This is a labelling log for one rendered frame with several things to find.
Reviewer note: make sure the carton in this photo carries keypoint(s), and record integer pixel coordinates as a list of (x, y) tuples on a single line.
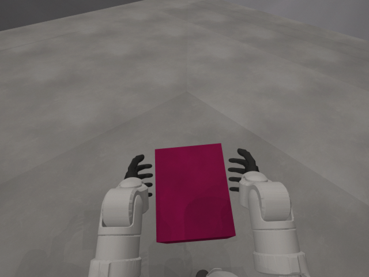
[(192, 196)]

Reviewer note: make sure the robot right shin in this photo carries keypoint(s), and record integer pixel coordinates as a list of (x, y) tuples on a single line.
[(214, 270)]

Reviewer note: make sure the right robot forearm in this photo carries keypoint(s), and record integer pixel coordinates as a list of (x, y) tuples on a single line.
[(277, 252)]

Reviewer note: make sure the robot right hand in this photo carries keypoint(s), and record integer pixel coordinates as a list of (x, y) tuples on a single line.
[(249, 164)]

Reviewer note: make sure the robot left hand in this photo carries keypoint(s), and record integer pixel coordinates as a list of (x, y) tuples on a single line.
[(134, 168)]

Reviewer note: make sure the left robot forearm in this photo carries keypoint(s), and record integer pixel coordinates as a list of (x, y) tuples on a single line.
[(117, 253)]

